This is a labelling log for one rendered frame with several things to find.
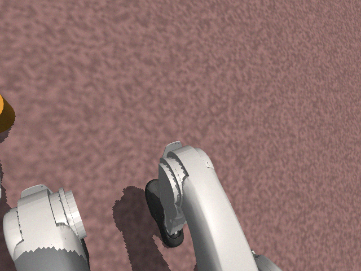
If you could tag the left robot foot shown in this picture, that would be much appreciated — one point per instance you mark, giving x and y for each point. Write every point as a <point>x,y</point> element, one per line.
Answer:
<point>86,251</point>

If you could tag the mug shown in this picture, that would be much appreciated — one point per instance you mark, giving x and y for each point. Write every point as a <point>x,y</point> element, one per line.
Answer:
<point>7,115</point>

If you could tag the right robot hand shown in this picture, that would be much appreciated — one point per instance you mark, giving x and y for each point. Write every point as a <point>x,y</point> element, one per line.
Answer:
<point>264,263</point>

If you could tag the right robot foot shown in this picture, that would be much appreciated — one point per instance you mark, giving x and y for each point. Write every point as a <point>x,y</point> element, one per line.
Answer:
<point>157,212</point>

